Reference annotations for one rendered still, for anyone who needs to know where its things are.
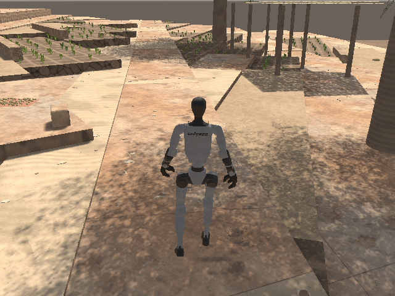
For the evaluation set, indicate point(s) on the robot left forearm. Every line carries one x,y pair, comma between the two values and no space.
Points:
167,159

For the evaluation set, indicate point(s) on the robot right forearm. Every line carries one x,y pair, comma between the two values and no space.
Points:
228,165

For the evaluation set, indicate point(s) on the robot right upper arm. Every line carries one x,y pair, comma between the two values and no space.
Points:
217,130

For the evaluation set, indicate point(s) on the robot right hand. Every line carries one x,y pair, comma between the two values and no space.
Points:
232,179

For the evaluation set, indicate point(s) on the right robot shin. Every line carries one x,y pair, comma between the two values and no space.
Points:
207,218

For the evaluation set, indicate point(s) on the robot torso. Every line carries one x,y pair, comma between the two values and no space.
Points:
198,141

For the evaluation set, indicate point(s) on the robot left upper arm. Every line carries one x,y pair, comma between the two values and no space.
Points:
179,129

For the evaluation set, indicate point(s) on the robot left hand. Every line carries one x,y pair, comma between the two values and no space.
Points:
169,168

